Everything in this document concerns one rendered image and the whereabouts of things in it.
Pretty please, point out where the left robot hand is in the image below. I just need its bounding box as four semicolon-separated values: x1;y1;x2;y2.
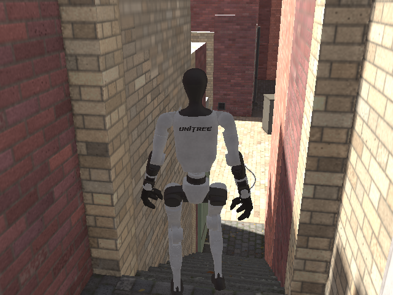
141;188;163;209

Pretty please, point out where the right robot upper arm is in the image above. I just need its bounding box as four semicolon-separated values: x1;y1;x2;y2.
216;111;241;167

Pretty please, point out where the left robot upper arm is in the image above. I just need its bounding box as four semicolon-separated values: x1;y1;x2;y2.
150;111;175;166

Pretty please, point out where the humanoid robot torso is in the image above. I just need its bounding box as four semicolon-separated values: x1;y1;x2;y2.
173;107;219;204

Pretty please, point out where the robot right shin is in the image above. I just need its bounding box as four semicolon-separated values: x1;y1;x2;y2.
209;214;223;278

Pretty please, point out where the robot right forearm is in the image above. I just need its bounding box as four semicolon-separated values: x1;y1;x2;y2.
231;152;251;199

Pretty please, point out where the right robot hand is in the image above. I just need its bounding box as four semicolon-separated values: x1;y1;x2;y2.
230;195;253;221

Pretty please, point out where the robot left forearm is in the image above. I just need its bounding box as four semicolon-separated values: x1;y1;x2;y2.
142;151;160;191

